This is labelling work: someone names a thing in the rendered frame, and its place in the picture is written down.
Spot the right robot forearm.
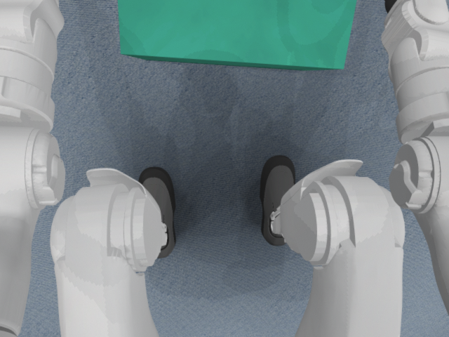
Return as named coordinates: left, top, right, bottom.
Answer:
left=381, top=0, right=449, bottom=145

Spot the robot left upper arm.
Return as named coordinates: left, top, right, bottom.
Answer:
left=0, top=126, right=65, bottom=337

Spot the left robot thigh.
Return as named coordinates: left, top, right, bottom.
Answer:
left=54, top=183, right=159, bottom=337

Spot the robot left foot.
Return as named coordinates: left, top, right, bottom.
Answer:
left=138, top=167, right=176, bottom=258

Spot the carton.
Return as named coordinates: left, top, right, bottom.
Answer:
left=118, top=0, right=357, bottom=71

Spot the robot right upper arm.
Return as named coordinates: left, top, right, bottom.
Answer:
left=389, top=136, right=449, bottom=316

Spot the left robot forearm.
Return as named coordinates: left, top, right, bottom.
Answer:
left=0, top=0, right=65, bottom=133

